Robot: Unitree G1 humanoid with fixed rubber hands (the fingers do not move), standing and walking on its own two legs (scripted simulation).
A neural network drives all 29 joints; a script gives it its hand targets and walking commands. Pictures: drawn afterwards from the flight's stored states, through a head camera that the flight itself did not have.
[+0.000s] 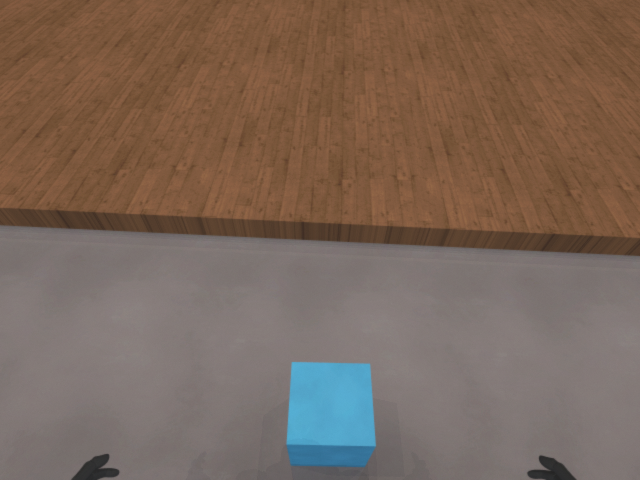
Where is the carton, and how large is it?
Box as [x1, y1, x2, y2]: [286, 362, 375, 466]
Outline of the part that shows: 292,362 286,444 291,465 364,466 375,446 369,364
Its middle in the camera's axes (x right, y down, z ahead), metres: +0.03 +0.49 +1.07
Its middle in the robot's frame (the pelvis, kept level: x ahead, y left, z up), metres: +0.37 -0.03 -0.66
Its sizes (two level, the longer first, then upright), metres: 0.210 0.200 0.250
